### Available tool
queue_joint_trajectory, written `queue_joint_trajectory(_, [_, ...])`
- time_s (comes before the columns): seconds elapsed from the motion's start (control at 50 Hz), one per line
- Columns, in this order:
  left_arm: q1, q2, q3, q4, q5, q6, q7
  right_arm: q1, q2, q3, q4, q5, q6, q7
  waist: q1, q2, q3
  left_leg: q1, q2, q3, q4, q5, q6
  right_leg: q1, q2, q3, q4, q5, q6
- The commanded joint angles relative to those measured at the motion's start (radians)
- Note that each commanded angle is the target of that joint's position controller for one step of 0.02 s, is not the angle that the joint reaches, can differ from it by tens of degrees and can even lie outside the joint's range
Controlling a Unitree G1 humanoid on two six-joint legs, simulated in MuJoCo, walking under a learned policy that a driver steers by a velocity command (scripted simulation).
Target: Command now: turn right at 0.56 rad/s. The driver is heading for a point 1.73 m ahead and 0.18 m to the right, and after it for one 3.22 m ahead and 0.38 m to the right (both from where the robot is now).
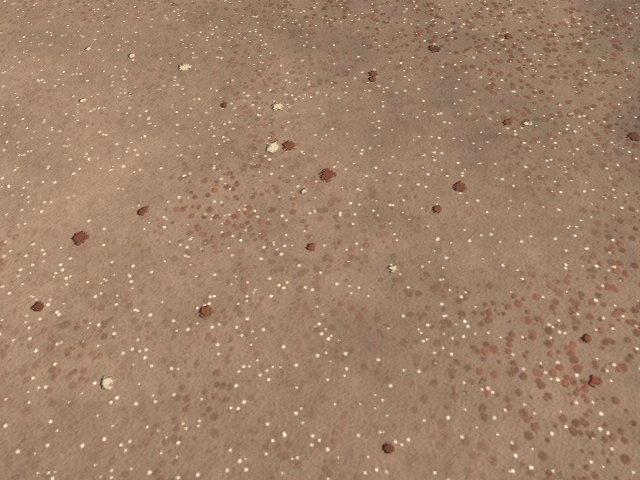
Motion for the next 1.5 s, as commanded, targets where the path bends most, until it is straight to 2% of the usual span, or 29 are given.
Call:
queue_joint_trajectory(0.02, [-0.014,0.190,0.052,-0.070,0.002,0.000,0.006,-0.022,-0.070,-0.013,-0.062,0.003,-0.016,0.005,0.008,-0.167,-0.159,0.023,-0.015,-0.003,-0.093,0.021,-0.007,0.148,-0.231,0.238,-0.045,0.482,-0.175])
queue_joint_trajectory(0.12, [-0.057,0.181,0.048,-0.087,-0.005,0.011,0.000,0.010,-0.089,-0.020,-0.059,0.009,-0.038,0.024,-0.001,-0.198,-0.148,0.132,-0.034,-0.010,-0.293,0.027,0.022,0.129,-0.205,0.351,-0.003,0.414,-0.153])
queue_joint_trajectory(0.16, [-0.089,0.164,0.041,-0.100,-0.015,0.017,0.007,0.077,-0.099,-0.028,-0.038,0.006,-0.050,0.031,-0.045,-0.183,-0.147,0.279,-0.017,0.004,-0.519,0.227,0.051,0.078,-0.149,0.353,0.046,0.289,-0.094])
queue_joint_trajectory(0.18, [-0.055,0.124,0.029,-0.104,-0.004,0.015,0.008,0.105,-0.153,-0.042,-0.037,-0.008,-0.049,0.026,-0.030,-0.086,-0.177,0.407,0.125,-0.106,-0.545,0.327,0.102,-0.017,-0.091,0.299,0.150,0.087,-0.043])
queue_joint_trajectory(0.2, [0.022,0.076,0.018,-0.110,0.005,0.007,0.003,0.071,-0.231,-0.053,-0.049,-0.025,-0.039,0.017,0.043,0.199,-0.162,0.495,0.328,-0.336,-0.541,0.609,0.238,-0.219,0.085,0.113,0.348,-0.343,0.024])
queue_joint_trajectory(0.22, [0.023,0.156,0.041,-0.109,0.010,-0.002,0.003,0.091,-0.193,-0.045,-0.053,-0.046,-0.040,0.022,0.006,0.229,-0.163,0.440,0.448,-0.463,-0.561,0.642,0.376,-0.294,0.061,0.067,0.583,-0.484,0.071])
queue_joint_trajectory(0.24, [0.031,0.214,0.063,-0.089,0.000,0.000,0.002,0.054,-0.143,-0.028,-0.069,-0.040,-0.044,0.020,0.016,0.143,-0.136,0.405,0.409,-0.375,-0.561,0.579,0.376,-0.299,0.016,0.071,0.706,-0.415,0.088])
queue_joint_trajectory(0.28, [0.038,0.190,0.067,-0.063,-0.004,0.020,0.005,-0.012,-0.094,-0.013,-0.080,-0.014,-0.038,0.012,0.026,0.108,-0.092,0.377,0.290,-0.199,-0.557,0.435,0.296,-0.318,-0.009,0.039,0.770,-0.290,0.118])
queue_joint_trajectory(0.34, [-0.007,0.125,0.047,-0.095,-0.014,0.028,-0.004,0.025,-0.102,-0.009,-0.067,-0.015,-0.024,-0.008,-0.010,0.141,-0.073,0.397,0.245,-0.082,-0.577,0.452,0.302,-0.336,-0.024,-0.030,0.722,-0.201,0.147])
queue_joint_trajectory(0.4, [-0.062,0.097,0.032,-0.132,-0.009,0.023,-0.010,0.081,-0.130,-0.018,-0.057,-0.018,-0.015,-0.014,-0.054,0.148,-0.109,0.488,0.284,-0.065,-0.571,0.502,0.329,-0.324,-0.059,-0.052,0.573,-0.206,0.159])
queue_joint_trajectory(0.5, [-0.031,0.088,0.018,-0.131,0.003,0.023,-0.022,0.058,-0.175,-0.027,-0.051,0.002,-0.008,0.015,-0.046,0.164,-0.129,0.422,0.299,-0.018,-0.546,0.557,0.329,-0.108,-0.054,-0.123,0.308,-0.201,0.126])
queue_joint_trajectory(0.56, [0.050,0.080,0.020,-0.093,0.006,0.024,-0.031,0.038,-0.165,-0.016,-0.033,0.026,-0.006,0.023,0.005,0.142,-0.122,0.367,0.277,0.006,-0.467,0.498,0.275,0.069,-0.025,-0.160,-0.008,0.015,0.067])
queue_joint_trajectory(0.58, [0.059,0.101,0.024,-0.089,0.009,0.024,-0.028,0.091,-0.130,-0.003,-0.006,0.026,-0.011,0.026,0.005,0.097,-0.124,0.300,0.246,0.035,-0.424,0.405,0.210,0.179,-0.040,-0.121,-0.109,0.133,0.038])
queue_joint_trajectory(0.6, [0.075,0.165,0.034,-0.099,0.013,0.025,-0.016,0.125,-0.064,0.021,-0.008,-0.017,-0.020,0.035,-0.024,-0.100,-0.178,0.175,0.166,0.117,-0.257,0.150,0.110,0.329,-0.218,0.101,-0.113,0.412,-0.010])
queue_joint_trajectory(0.62, [0.023,0.186,0.026,-0.121,0.039,0.017,-0.017,0.103,-0.035,0.032,-0.035,-0.031,-0.023,0.032,-0.035,-0.270,-0.158,0.060,0.073,0.136,-0.165,-0.221,0.041,0.248,-0.399,0.276,-0.101,0.509,-0.181])
queue_joint_trajectory(0.64, [0.021,0.137,0.016,-0.118,0.050,-0.004,-0.025,0.042,-0.106,0.013,-0.039,-0.017,-0.016,0.020,0.021,-0.198,-0.150,0.073,0.088,0.067,-0.030,-0.277,0.020,0.175,-0.396,0.275,-0.120,0.426,-0.254])
queue_joint_trajectory(0.66, [-0.006,0.113,0.005,-0.100,0.051,-0.021,-0.027,0.046,-0.123,0.003,-0.033,-0.002,-0.010,0.019,0.001,-0.195,-0.122,0.060,0.091,0.046,0.035,-0.250,0.020,0.154,-0.348,0.215,-0.126,0.385,-0.231])
queue_joint_trajectory(0.7, [-0.057,0.113,0.006,-0.086,0.032,-0.040,-0.026,0.081,-0.131,-0.008,0.002,-0.006,0.004,0.008,-0.016,-0.184,-0.094,0.037,0.097,0.028,0.061,-0.169,0.014,0.152,-0.289,0.147,-0.121,0.368,-0.170])
queue_joint_trajectory(0.8, [-0.081,0.073,-0.007,-0.044,0.027,-0.039,-0.021,0.094,-0.064,0.013,0.028,0.000,0.005,0.010,-0.019,-0.154,-0.113,0.164,0.084,0.052,-0.101,-0.066,0.000,0.133,-0.232,0.060,-0.089,0.446,-0.160])
queue_joint_trajectory(0.86, [-0.079,0.075,-0.009,-0.014,0.025,-0.031,-0.022,0.093,-0.068,0.018,0.035,0.004,0.002,0.012,-0.011,-0.149,-0.115,0.237,0.073,0.065,-0.271,-0.009,0.009,0.132,-0.242,0.098,-0.081,0.372,-0.167])
queue_joint_trajectory(0.9, [-0.080,0.058,-0.017,0.011,0.013,-0.031,-0.024,0.132,-0.066,0.024,0.056,-0.009,-0.004,0.016,-0.046,-0.115,-0.104,0.364,0.068,0.067,-0.505,0.238,0.037,0.079,-0.207,0.085,-0.073,0.240,-0.112])
queue_joint_trajectory(0.92, [-0.046,0.045,-0.021,0.025,0.023,-0.038,-0.027,0.139,-0.105,0.019,0.059,-0.021,-0.007,0.014,-0.030,-0.066,-0.114,0.438,0.114,0.009,-0.509,0.394,0.057,0.042,-0.171,0.071,-0.063,0.146,-0.063])
queue_joint_trajectory(0.94, [-0.010,0.054,-0.017,0.032,0.036,-0.045,-0.034,0.131,-0.172,0.006,0.061,-0.015,-0.006,0.010,0.020,0.038,-0.106,0.442,0.149,-0.002,-0.457,0.456,0.093,0.020,-0.110,0.020,-0.052,0.055,-0.027])
queue_joint_trajectory(0.96, [-0.026,0.047,-0.019,0.040,0.037,-0.043,-0.032,0.107,-0.146,0.007,0.075,-0.005,-0.009,0.017,0.015,0.090,-0.097,0.344,0.134,0.002,-0.461,0.290,0.127,0.078,-0.066,-0.033,-0.054,0.010,0.007])
queue_joint_trajectory(1.0, [-0.080,0.059,-0.014,0.050,0.030,-0.034,-0.021,0.088,-0.091,0.023,0.081,-0.016,-0.020,0.021,-0.011,0.051,-0.070,0.292,0.114,0.007,-0.494,0.208,0.110,0.107,-0.066,-0.041,-0.023,0.034,0.018])
queue_joint_trajectory(1.36, [-0.015,0.054,-0.012,0.235,0.020,-0.024,0.000,0.113,-0.066,0.048,0.200,-0.010,-0.028,0.005,-0.019,-0.018,-0.041,0.320,0.067,0.045,-0.488,0.231,0.097,0.103,-0.068,-0.053,-0.036,0.130,0.034])
queue_joint_trajectory(1.4, [0.008,0.056,-0.010,0.257,0.011,-0.021,0.004,0.135,-0.069,0.045,0.218,-0.001,-0.023,0.002,-0.018,-0.010,-0.050,0.306,0.041,0.061,-0.482,-0.031,0.117,0.085,-0.035,-0.084,-0.015,-0.145,0.020])
queue_joint_trajectory(1.44, [0.006,0.058,-0.009,0.255,0.004,-0.028,0.006,0.132,-0.077,0.041,0.209,0.007,-0.024,-0.003,-0.018,0.006,0.035,0.228,0.058,0.017,-0.495,-0.323,0.158,-0.026,-0.032,-0.074,0.001,-0.426,-0.007])
queue_joint_trajectory(1.5, [-0.002,0.033,-0.014,0.247,-0.004,-0.074,-0.005,0.190,-0.097,0.034,0.216,0.020,-0.058,0.003,-0.036,0.056,0.090,0.243,0.144,-0.128,-0.544,-0.403,0.226,-0.129,-0.043,-0.067,0.075,-0.391,-0.021])
Velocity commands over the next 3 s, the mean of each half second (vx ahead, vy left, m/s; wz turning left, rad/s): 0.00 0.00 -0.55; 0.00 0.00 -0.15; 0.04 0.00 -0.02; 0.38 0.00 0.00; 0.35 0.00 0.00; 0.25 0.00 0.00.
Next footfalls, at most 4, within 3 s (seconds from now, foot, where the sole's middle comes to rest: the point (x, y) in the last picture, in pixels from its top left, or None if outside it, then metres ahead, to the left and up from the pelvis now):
0.18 left None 0.08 0.14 -0.78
0.60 right None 0.01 -0.11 -0.78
0.92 left None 0.08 0.12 -0.78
2.04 left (368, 476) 0.43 -0.01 -0.78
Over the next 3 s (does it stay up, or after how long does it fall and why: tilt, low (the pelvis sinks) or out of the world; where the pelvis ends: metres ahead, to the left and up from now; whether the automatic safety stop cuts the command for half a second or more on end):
stays up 0.55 -0.14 0.00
